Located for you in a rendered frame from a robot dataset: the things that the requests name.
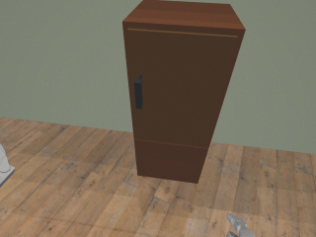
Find left robot hand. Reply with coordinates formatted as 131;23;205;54
0;143;15;188

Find handle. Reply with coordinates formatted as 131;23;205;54
133;75;143;110

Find cupboard door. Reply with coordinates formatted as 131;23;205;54
127;28;238;148

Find right robot hand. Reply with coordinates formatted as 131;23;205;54
226;212;256;237

